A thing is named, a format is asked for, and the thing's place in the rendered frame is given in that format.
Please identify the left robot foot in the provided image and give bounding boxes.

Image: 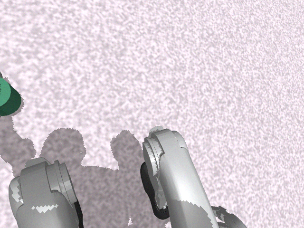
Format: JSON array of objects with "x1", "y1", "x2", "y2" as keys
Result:
[{"x1": 74, "y1": 199, "x2": 84, "y2": 228}]

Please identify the right robot foot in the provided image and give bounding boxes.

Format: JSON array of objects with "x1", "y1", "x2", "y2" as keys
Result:
[{"x1": 140, "y1": 162, "x2": 169, "y2": 220}]

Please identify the tin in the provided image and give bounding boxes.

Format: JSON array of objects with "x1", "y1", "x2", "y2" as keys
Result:
[{"x1": 0, "y1": 77, "x2": 21, "y2": 116}]

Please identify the right robot hand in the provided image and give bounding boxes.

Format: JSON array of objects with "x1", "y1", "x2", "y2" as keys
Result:
[{"x1": 211, "y1": 206, "x2": 247, "y2": 228}]

